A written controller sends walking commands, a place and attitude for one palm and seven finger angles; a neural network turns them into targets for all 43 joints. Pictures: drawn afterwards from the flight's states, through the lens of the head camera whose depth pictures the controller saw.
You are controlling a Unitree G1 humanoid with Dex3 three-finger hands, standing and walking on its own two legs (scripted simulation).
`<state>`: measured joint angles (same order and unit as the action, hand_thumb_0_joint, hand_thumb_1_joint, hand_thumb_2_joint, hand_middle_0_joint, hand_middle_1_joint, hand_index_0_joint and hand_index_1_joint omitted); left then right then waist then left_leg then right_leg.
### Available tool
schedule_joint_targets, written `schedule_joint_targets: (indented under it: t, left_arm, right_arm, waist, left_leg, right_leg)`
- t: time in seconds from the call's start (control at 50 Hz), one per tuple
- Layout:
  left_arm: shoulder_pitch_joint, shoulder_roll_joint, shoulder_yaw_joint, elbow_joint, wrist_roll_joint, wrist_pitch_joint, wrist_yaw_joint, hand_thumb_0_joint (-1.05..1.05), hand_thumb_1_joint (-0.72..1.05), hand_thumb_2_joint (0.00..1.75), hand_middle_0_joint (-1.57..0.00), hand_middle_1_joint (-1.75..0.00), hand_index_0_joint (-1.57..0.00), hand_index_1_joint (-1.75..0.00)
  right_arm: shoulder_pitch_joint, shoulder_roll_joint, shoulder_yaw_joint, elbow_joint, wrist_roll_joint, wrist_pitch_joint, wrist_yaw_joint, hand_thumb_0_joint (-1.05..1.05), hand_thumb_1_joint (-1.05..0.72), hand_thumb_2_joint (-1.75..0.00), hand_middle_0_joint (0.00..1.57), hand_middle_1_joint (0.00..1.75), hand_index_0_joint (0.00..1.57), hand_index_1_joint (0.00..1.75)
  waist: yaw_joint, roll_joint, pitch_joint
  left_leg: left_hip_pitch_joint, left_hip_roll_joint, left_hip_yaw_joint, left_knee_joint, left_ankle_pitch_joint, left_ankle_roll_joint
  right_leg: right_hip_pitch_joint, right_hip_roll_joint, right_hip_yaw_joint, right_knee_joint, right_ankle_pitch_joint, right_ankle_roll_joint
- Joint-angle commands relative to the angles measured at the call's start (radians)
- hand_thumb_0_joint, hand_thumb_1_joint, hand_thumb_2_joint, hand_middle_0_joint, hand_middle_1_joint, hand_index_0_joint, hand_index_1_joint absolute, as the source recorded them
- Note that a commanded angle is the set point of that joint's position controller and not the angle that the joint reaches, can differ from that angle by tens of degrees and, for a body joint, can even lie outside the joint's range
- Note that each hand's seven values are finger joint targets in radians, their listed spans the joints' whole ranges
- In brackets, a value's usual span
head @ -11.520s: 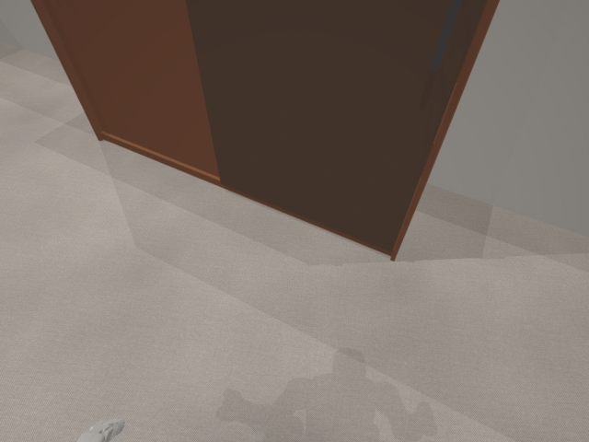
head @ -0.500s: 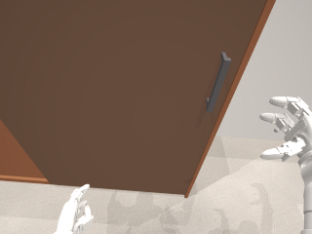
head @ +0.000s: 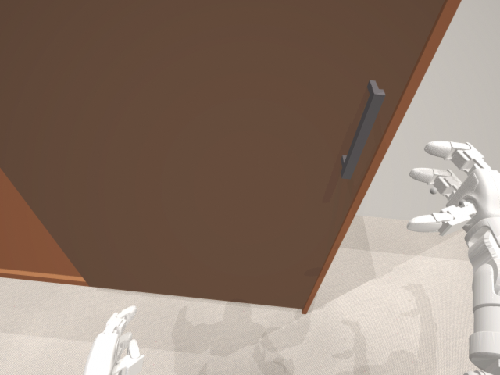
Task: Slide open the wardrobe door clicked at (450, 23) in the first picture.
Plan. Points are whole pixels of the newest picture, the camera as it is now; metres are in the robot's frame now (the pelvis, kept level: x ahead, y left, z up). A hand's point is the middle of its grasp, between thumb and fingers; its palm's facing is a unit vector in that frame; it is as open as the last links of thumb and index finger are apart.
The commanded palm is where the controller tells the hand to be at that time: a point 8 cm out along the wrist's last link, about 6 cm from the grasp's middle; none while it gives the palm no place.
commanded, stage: move the hooked fingers beside the handle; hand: right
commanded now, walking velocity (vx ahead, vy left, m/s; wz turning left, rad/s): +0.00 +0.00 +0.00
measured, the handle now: (358, 133) +0.50 -0.16 +0.16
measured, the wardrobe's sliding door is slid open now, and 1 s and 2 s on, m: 0.00 0.00 0.00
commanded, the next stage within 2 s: feel for the door with the fingertips in 1.54 s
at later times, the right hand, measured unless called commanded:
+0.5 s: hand (407, 166) +0.41 -0.23 +0.16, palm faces +0.07 +1.00 -0.01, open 13.9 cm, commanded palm +0.39 -0.28 +0.16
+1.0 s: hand (403, 158) +0.44 -0.23 +0.15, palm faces +0.06 +1.00 +0.00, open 13.9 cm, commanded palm +0.41 -0.28 +0.16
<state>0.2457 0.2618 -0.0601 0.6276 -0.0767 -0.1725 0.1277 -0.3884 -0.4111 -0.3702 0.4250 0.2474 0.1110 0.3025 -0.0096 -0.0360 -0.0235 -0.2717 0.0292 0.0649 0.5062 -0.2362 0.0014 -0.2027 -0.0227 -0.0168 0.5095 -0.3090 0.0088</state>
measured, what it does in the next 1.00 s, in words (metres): stands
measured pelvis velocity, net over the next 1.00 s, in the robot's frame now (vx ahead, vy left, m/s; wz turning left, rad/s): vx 0.00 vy -0.01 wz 0.03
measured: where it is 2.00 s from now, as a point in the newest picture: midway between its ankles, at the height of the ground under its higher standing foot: outside the picture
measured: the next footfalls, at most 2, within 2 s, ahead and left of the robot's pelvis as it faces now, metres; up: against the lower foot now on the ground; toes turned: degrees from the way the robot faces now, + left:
none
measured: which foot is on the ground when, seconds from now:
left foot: down 0.00-1.00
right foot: down 0.00-1.00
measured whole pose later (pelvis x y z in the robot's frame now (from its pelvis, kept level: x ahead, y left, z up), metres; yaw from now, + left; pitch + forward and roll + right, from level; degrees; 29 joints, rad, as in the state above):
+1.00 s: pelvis +0.00 -0.01 +0.00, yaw +2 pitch +5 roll +1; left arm 0.36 0.28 -0.03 0.65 -0.06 -0.07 0.09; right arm -0.68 -0.45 -0.37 0.83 0.18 -0.08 0.27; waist 0.05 -0.02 -0.04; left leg -0.38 0.02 0.04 0.53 -0.23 -0.01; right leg -0.31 -0.03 -0.04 0.56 -0.33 0.00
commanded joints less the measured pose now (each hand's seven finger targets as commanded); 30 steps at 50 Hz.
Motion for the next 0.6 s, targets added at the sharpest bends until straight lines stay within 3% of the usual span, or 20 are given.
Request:
schedule_joint_targets:
  t: [0.0, 0.04, 0.06, 0.14, 0.16, 0.22, 0.26, 0.3, 0.34, 0.36, 0.4, 0.44, 0.48, 0.54, 0.56, 0.58]
  left_arm:
    - [-0.058, 0.129, 0.047, -0.139, -0.002, -0.047, 0.011, 0.00, 0.90, 0.90, -0.20, -0.30, -0.20, -0.30]
    - [-0.042, 0.133, 0.052, -0.137, 0.001, -0.046, 0.011, 0.00, 0.90, 0.90, -0.20, -0.30, -0.20, -0.30]
    - [-0.035, 0.136, 0.052, -0.135, 0.003, -0.043, 0.008, 0.00, 0.90, 0.90, -0.20, -0.30, -0.20, -0.30]
    - [-0.020, 0.135, 0.058, -0.129, 0.002, -0.040, 0.003, 0.00, 0.90, 0.90, -0.20, -0.30, -0.20, -0.30]
    - [-0.014, 0.139, 0.060, -0.131, 0.003, -0.037, 0.000, 0.00, 0.90, 0.90, -0.20, -0.30, -0.20, -0.30]
    - [-0.005, 0.141, 0.064, -0.124, 0.002, -0.026, -0.005, 0.00, 0.90, 0.90, -0.20, -0.30, -0.20, -0.30]
    - [0.000, 0.144, 0.066, -0.124, 0.002, -0.018, -0.007, 0.00, 0.90, 0.90, -0.20, -0.30, -0.20, -0.30]
    - [0.003, 0.141, 0.066, -0.125, 0.004, -0.014, -0.007, 0.00, 0.90, 0.90, -0.20, -0.30, -0.20, -0.30]
    - [0.010, 0.139, 0.065, -0.115, 0.004, -0.012, -0.006, 0.00, 0.90, 0.90, -0.20, -0.30, -0.20, -0.30]
    - [0.020, 0.144, 0.066, -0.109, 0.005, -0.008, -0.005, 0.00, 0.90, 0.90, -0.20, -0.30, -0.20, -0.30]
    - [0.030, 0.146, 0.068, -0.101, 0.006, -0.005, -0.005, 0.00, 0.90, 0.90, -0.20, -0.30, -0.20, -0.30]
    - [0.036, 0.141, 0.065, -0.096, 0.008, -0.003, -0.006, 0.00, 0.90, 0.90, -0.20, -0.30, -0.20, -0.30]
    - [0.051, 0.148, 0.069, -0.090, 0.010, 0.003, -0.009, 0.00, 0.90, 0.90, -0.20, -0.30, -0.20, -0.30]
    - [0.063, 0.148, 0.069, -0.086, 0.009, 0.009, -0.012, 0.00, 0.90, 0.90, -0.20, -0.30, -0.20, -0.30]
    - [0.074, 0.156, 0.073, -0.083, 0.012, 0.015, -0.014, 0.00, 0.90, 0.90, -0.20, -0.30, -0.20, -0.30]
    - [0.072, 0.154, 0.074, -0.088, 0.010, 0.018, -0.015, 0.00, 0.90, 0.90, -0.20, -0.30, -0.20, -0.30]
  right_arm:
    - [-0.476, -0.286, -0.060, -0.156, 0.004, -0.085, -0.007, 0.00, 0.50, -0.30, 0.30, 1.20, 0.30, 1.20]
    - [-0.488, -0.308, -0.079, -0.132, 0.000, -0.104, -0.009, 0.00, 0.50, -0.30, 0.30, 1.20, 0.30, 1.20]
    - [-0.498, -0.291, -0.056, -0.124, 0.002, -0.113, -0.005, 0.00, 0.50, -0.30, 0.30, 1.20, 0.30, 1.20]
    - [-0.517, -0.259, -0.035, -0.104, 0.003, -0.132, -0.001, 0.00, 0.50, -0.30, 0.30, 1.20, 0.30, 1.20]
    - [-0.491, -0.263, -0.040, -0.091, 0.003, -0.132, -0.002, 0.00, 0.50, -0.30, 0.30, 1.20, 0.30, 1.20]
    - [-0.478, -0.275, -0.064, -0.052, 0.002, -0.120, -0.015, 0.00, 0.50, -0.30, 0.30, 1.20, 0.30, 1.20]
    - [-0.510, -0.276, -0.052, -0.058, -0.005, -0.122, -0.025, 0.00, 0.50, -0.30, 0.30, 1.20, 0.30, 1.20]
    - [-0.541, -0.294, -0.066, -0.071, -0.017, -0.131, -0.039, 0.00, 0.50, -0.30, 0.30, 1.20, 0.30, 1.20]
    - [-0.599, -0.254, -0.026, -0.054, -0.019, -0.143, -0.047, 0.00, 0.50, -0.30, 0.30, 1.20, 0.30, 1.20]
    - [-0.612, -0.274, -0.034, -0.033, -0.022, -0.149, -0.050, 0.00, 0.50, -0.30, 0.30, 1.20, 0.30, 1.20]
    - [-0.654, -0.296, -0.047, -0.006, -0.030, -0.162, -0.053, 0.00, 0.50, -0.30, 0.30, 1.20, 0.30, 1.20]
    - [-0.684, -0.271, -0.021, 0.014, -0.037, -0.176, -0.053, 0.00, 0.50, -0.30, 0.30, 1.20, 0.30, 1.20]
    - [-0.682, -0.290, -0.036, 0.064, -0.039, -0.183, -0.050, 0.00, 0.50, -0.30, 0.30, 1.20, 0.30, 1.20]
    - [-0.704, -0.276, -0.021, 0.116, -0.043, -0.191, -0.043, 0.00, 0.50, -0.30, 0.30, 1.20, 0.30, 1.20]
    - [-0.699, -0.304, -0.042, 0.137, -0.043, -0.197, -0.045, 0.00, 0.50, -0.30, 0.30, 1.20, 0.30, 1.20]
    - [-0.692, -0.293, -0.037, 0.148, -0.044, -0.198, -0.042, 0.00, 0.50, -0.30, 0.30, 1.20, 0.30, 1.20]
  waist:
    - [0.021, -0.032, -0.223]
    - [0.019, -0.021, -0.253]
    - [0.021, -0.002, -0.268]
    - [0.022, -0.035, -0.288]
    - [0.017, 0.001, -0.291]
    - [0.012, 0.008, -0.268]
    - [0.018, 0.029, -0.264]
    - [0.016, -0.009, -0.280]
    - [0.037, -0.005, -0.264]
    - [0.038, 0.020, -0.258]
    - [0.042, 0.003, -0.279]
    - [0.048, -0.033, -0.285]
    - [0.046, 0.006, -0.304]
    - [0.049, -0.022, -0.299]
    - [0.047, 0.034, -0.310]
    - [0.044, 0.017, -0.314]
  left_leg:
    - [0.099, -0.011, -0.022, -0.060, 0.185, 0.018]
    - [0.112, -0.014, -0.020, -0.048, 0.217, 0.020]
    - [0.124, -0.014, -0.021, -0.047, 0.231, 0.019]
    - [0.118, -0.015, -0.017, -0.035, 0.273, 0.023]
    - [0.129, -0.016, -0.014, -0.032, 0.288, 0.023]
    - [0.121, -0.016, -0.015, -0.034, 0.288, 0.021]
    - [0.120, -0.016, -0.015, -0.036, 0.277, 0.019]
    - [0.125, -0.017, -0.020, -0.033, 0.274, 0.022]
    - [0.095, -0.019, -0.020, -0.039, 0.257, 0.020]
    - [0.095, -0.020, -0.020, -0.042, 0.244, 0.020]
    - [0.103, -0.020, -0.026, -0.039, 0.247, 0.020]
    - [0.091, -0.019, -0.025, -0.036, 0.256, 0.023]
    - [0.107, -0.021, -0.026, -0.030, 0.274, 0.022]
    - [0.092, -0.020, -0.024, -0.024, 0.289, 0.024]
    - [0.110, -0.021, -0.021, -0.021, 0.300, 0.023]
    - [0.111, -0.021, -0.026, -0.016, 0.313, 0.023]
  right_leg:
    - [0.007, 0.021, 0.012, -0.063, 0.207, -0.033]
    - [0.013, 0.018, 0.017, -0.056, 0.239, -0.033]
    - [0.012, 0.017, 0.014, -0.052, 0.249, -0.035]
    - [0.029, 0.018, 0.016, -0.049, 0.285, -0.031]
    - [0.023, 0.014, 0.015, -0.044, 0.302, -0.034]
    - [0.000, 0.014, 0.010, -0.052, 0.291, -0.032]
    - [-0.006, 0.011, 0.008, -0.052, 0.285, -0.035]
    - [-0.002, 0.014, 0.009, -0.056, 0.284, -0.033]
    - [0.004, 0.014, 0.009, -0.053, 0.269, -0.034]
    - [-0.005, 0.010, 0.009, -0.050, 0.260, -0.037]
    - [-0.006, 0.015, 0.009, -0.051, 0.255, -0.037]
    - [0.003, 0.017, 0.009, -0.047, 0.265, -0.034]
    - [-0.008, 0.014, 0.009, -0.041, 0.277, -0.037]
    - [-0.016, 0.016, 0.006, -0.035, 0.286, -0.033]
    - [-0.027, 0.012, 0.008, -0.031, 0.297, -0.037]
    - [-0.029, 0.013, 0.003, -0.031, 0.303, -0.037]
